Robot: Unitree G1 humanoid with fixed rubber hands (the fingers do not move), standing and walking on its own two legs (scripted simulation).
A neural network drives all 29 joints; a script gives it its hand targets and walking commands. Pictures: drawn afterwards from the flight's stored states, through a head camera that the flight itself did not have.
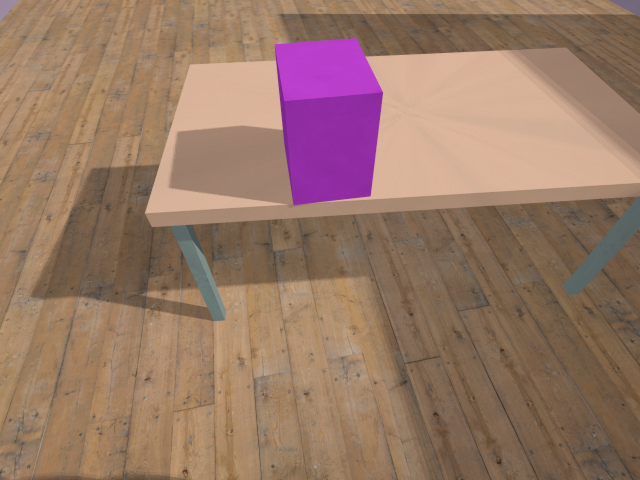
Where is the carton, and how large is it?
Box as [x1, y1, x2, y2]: [275, 38, 382, 204]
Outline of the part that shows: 355,38 275,44 284,144 293,204 370,195 382,91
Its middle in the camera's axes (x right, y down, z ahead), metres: +0.01 -0.27 +0.92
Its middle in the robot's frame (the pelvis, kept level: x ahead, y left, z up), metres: +0.86 +0.01 -0.05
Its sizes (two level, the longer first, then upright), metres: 0.247 0.190 0.274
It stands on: a table, 0.59 m high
